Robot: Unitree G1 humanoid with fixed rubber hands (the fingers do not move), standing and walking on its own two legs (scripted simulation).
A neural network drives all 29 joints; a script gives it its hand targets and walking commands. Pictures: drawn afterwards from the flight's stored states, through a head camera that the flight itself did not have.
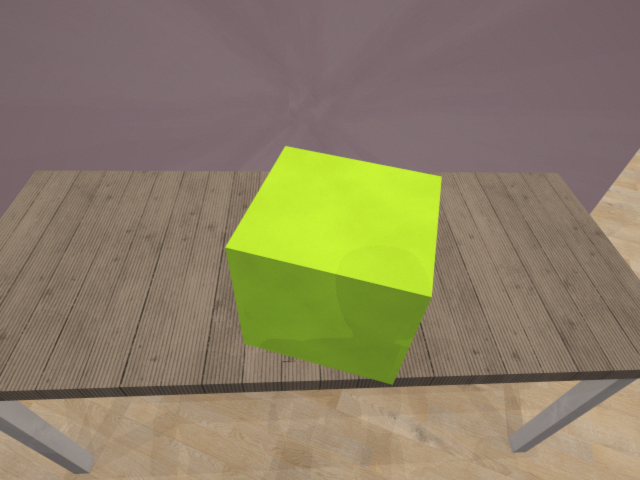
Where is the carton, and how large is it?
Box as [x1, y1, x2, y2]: [225, 146, 441, 384]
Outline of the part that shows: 285,146 225,247 244,343 392,384 431,297 441,177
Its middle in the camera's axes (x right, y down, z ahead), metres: +0.03 +0.05 +0.63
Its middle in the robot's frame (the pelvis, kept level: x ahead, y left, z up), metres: +0.46 -0.02 -0.02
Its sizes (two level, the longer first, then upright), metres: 0.255 0.234 0.247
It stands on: a table, 0.63 m high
